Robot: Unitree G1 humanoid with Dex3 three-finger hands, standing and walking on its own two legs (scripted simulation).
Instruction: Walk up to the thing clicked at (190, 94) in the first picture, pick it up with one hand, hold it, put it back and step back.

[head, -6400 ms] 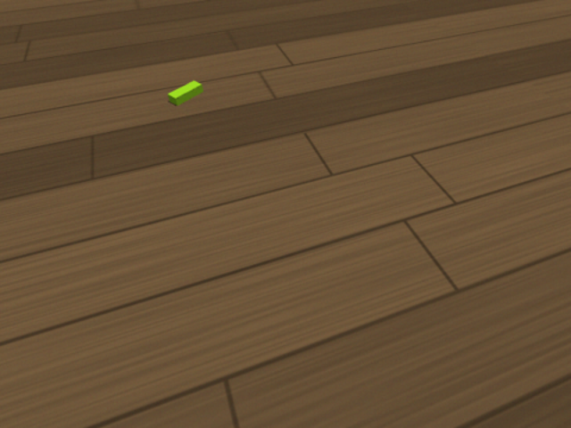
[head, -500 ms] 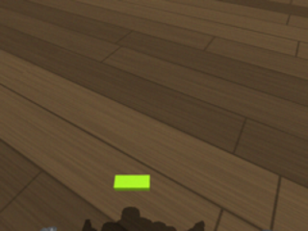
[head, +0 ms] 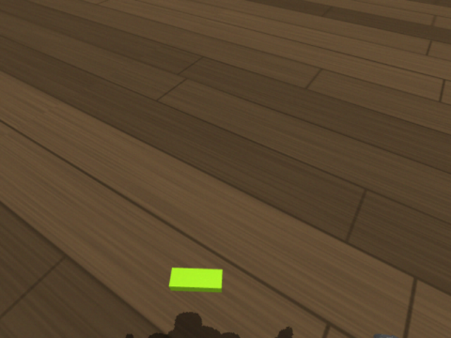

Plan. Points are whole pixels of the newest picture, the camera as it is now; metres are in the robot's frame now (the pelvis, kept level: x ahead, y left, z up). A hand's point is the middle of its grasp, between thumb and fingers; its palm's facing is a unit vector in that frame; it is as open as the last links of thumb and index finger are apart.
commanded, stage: walk up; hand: left
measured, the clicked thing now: (196, 279) +0.48 +0.15 -0.75
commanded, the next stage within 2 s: none
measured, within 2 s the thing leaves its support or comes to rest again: neither
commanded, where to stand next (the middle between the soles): +0.07 +0.01 m, yaw -1 degrees
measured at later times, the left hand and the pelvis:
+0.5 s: hand out of the picture +0.08 +0.26 -0.15, palm faces +0.00 -0.93 -0.36, open 7.4 cm; pelvis +0.01 +0.00 +0.00, yaw +1 degrees
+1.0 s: hand out of the picture +0.06 +0.35 -0.18, palm faces +0.03 -0.91 -0.41, open 7.4 cm; pelvis +0.04 +0.05 -0.02, yaw +3 degrees
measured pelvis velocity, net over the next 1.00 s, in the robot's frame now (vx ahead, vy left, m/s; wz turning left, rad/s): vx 0.04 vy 0.05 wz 0.05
